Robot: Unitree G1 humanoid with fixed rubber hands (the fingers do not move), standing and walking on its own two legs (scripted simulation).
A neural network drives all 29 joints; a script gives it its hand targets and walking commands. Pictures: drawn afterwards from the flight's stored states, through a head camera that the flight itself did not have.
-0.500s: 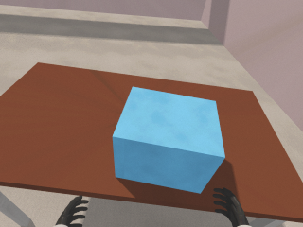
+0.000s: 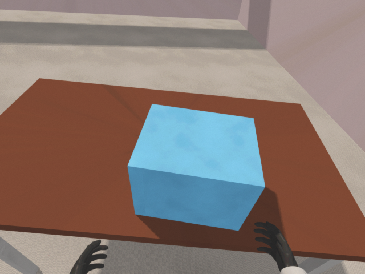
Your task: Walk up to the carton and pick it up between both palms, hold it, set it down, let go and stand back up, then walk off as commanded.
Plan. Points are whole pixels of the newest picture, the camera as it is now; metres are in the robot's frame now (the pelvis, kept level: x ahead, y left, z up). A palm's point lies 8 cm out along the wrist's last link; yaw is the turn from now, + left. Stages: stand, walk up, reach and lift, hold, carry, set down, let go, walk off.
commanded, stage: let go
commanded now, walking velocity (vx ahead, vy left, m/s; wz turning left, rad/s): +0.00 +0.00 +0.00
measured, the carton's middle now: (194, 166) +0.41 -0.03 +0.00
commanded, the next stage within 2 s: stand in 0.18 s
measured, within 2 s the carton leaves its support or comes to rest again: neither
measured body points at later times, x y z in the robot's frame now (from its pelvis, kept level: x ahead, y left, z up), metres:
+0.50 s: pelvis +0.00 +0.01 -0.01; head -0.01 +0.01 +0.44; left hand +0.13 +0.30 -0.10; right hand +0.21 -0.23 -0.04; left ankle -0.01 +0.12 -0.74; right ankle +0.01 -0.12 -0.74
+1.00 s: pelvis -0.01 +0.02 -0.01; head -0.01 +0.01 +0.44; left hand +0.10 +0.31 -0.11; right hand +0.22 -0.23 -0.04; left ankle -0.01 +0.12 -0.74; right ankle +0.01 -0.12 -0.74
